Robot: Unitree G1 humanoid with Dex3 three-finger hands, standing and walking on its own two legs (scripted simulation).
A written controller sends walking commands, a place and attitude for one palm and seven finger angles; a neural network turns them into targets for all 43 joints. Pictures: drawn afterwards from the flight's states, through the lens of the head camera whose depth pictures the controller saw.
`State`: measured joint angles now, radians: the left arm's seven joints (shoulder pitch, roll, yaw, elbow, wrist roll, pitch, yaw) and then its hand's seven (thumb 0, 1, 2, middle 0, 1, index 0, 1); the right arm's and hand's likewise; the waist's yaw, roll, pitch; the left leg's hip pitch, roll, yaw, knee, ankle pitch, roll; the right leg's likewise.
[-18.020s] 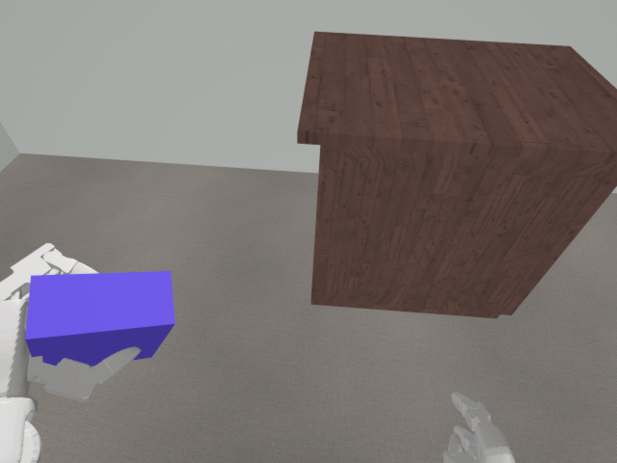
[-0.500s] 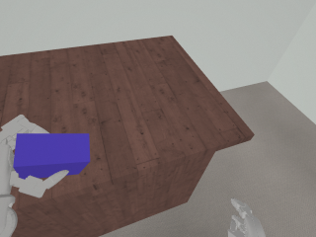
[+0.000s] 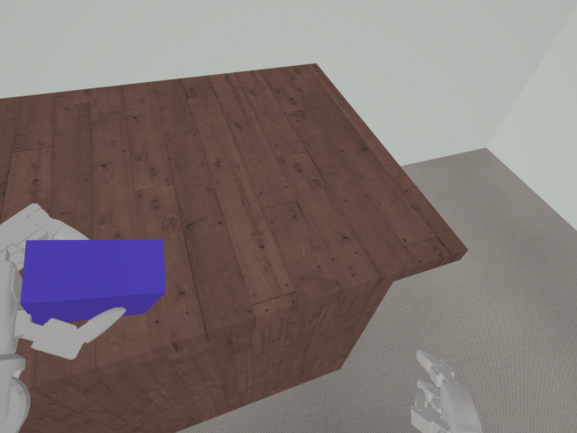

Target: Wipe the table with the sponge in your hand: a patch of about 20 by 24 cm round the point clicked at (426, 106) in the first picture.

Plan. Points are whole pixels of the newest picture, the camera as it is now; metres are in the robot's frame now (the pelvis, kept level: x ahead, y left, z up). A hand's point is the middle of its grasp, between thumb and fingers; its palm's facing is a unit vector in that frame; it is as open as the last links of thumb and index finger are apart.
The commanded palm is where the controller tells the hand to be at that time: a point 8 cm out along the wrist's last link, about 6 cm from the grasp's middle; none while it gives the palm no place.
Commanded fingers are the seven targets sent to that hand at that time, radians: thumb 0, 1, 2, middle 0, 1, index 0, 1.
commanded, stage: look again from close up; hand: left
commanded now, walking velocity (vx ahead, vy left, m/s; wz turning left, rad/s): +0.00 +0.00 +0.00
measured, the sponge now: (115, 283) +0.23 +0.22 +0.14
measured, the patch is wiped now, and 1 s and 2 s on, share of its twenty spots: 0.05 0.05 0.05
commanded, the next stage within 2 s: come to a stop and stand still in 0.26 s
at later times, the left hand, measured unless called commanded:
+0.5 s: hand (25, 243) +0.24 +0.29 +0.18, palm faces +0.45 -0.77 -0.44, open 9.7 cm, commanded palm +0.15 +0.29 +0.17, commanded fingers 0.00 0.10 1.30 -1.20 -1.60 -1.20 -1.60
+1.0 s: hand (70, 286) +0.21 +0.24 +0.16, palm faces +0.41 -0.86 -0.30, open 9.7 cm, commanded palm +0.15 +0.28 +0.17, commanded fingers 0.00 0.10 1.30 -1.20 -1.60 -1.20 -1.60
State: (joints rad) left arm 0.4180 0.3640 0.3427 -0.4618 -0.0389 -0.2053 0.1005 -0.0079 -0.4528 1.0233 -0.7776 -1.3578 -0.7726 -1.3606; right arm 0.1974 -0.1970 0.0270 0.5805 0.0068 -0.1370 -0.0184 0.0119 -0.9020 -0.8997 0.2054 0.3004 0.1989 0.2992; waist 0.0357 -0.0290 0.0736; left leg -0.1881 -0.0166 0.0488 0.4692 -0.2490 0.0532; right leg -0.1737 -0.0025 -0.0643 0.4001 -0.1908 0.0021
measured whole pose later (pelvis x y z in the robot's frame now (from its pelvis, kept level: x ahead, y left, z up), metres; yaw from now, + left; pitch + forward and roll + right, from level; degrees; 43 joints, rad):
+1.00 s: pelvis -0.01 +0.00 +0.00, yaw +0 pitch -2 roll -2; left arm 0.37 0.32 0.32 -0.40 -0.03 -0.23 0.11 -0.01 -0.45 1.03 -0.78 -1.36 -0.77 -1.36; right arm 0.22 -0.22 0.02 0.60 0.00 -0.17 -0.02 0.01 -0.90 -0.90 0.21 0.30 0.20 0.30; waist 0.04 -0.02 0.04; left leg -0.20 -0.01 0.05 0.48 -0.24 0.05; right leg -0.18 0.00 -0.07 0.39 -0.18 0.00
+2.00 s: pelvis +0.00 +0.01 -0.01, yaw +0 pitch -1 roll +0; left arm 0.21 0.47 0.39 -0.42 0.01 0.15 -0.02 -0.01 -0.45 1.03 -0.77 -1.37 -0.77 -1.37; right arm 0.15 -0.24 0.06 0.59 0.01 -0.07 0.01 0.01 -0.90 -0.90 0.21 0.30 0.20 0.30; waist 0.06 0.02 0.01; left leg -0.24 -0.05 0.07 0.54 -0.28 0.07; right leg -0.25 -0.02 -0.02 0.55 -0.28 0.01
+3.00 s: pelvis -0.01 -0.05 -0.01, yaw +1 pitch -3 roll +1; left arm 0.18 0.72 0.25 -0.47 0.38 0.35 -0.07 -0.01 -0.46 1.03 -0.78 -1.36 -0.78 -1.36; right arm 0.12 -0.29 0.04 0.58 0.07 -0.03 -0.12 0.01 -0.90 -0.90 0.20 0.30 0.20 0.30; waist 0.12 0.11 0.00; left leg -0.22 -0.01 0.02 0.55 -0.28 0.00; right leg -0.23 0.02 -0.07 0.58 -0.30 -0.06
